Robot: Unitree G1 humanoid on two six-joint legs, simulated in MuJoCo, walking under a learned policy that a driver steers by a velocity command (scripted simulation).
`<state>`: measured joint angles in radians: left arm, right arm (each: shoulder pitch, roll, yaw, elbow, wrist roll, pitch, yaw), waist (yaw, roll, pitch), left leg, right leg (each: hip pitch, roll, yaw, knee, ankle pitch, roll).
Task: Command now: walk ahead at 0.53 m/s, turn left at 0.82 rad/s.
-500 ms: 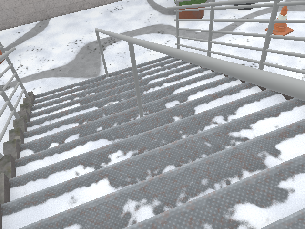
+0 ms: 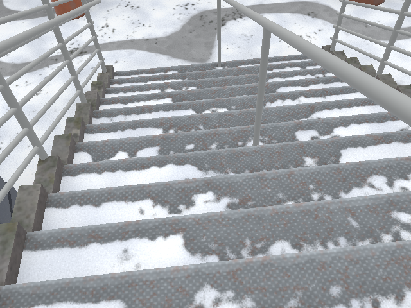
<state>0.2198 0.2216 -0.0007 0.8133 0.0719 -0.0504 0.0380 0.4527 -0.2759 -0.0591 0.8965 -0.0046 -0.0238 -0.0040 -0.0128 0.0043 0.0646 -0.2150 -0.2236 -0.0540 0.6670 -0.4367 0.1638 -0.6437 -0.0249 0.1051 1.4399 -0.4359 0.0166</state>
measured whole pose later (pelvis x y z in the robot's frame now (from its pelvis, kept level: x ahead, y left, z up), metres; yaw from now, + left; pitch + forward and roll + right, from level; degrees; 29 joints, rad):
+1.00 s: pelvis +0.33 -0.01 -0.13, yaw +30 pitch -1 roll +2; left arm 0.28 0.19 0.00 0.87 0.00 0.02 -0.01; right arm 0.12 -0.19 0.01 0.87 0.00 0.06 -0.01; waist -0.01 0.02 0.03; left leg -0.27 -0.04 0.00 0.55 -0.25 0.01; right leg -0.18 -0.03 -0.04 0.59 -0.40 0.01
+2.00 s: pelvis +0.32 -0.02 -0.11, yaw +29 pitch -1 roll +1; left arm 0.28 0.16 0.01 1.15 0.00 -0.03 0.00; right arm 0.25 -0.16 0.03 1.19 -0.02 0.03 -0.02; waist -0.02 0.00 0.02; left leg -0.17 0.00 0.00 0.28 -0.10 -0.01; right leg -0.09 0.01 -0.03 0.32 -0.23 -0.02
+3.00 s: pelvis +0.33 -0.01 -0.11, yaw +29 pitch +0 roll +0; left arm 0.39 0.20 0.07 1.11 0.02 -0.03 0.00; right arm 0.30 -0.18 -0.01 1.15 -0.03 0.03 0.00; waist 0.00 -0.01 -0.04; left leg -0.36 0.02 0.05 0.76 -0.32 0.02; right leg -0.07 0.01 -0.05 0.34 -0.30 -0.06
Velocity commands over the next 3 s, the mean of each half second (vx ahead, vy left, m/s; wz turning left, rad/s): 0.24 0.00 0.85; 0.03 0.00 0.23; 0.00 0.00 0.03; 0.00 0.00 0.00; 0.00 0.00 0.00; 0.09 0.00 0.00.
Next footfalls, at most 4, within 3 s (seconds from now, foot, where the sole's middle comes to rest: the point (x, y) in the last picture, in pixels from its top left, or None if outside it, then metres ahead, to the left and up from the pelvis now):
0.20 right None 0.37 -0.11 -0.90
0.66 left None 0.32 0.13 -0.90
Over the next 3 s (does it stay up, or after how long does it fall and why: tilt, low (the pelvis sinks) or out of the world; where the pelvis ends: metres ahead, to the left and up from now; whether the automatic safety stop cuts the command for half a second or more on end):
stays up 0.33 -0.01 -0.11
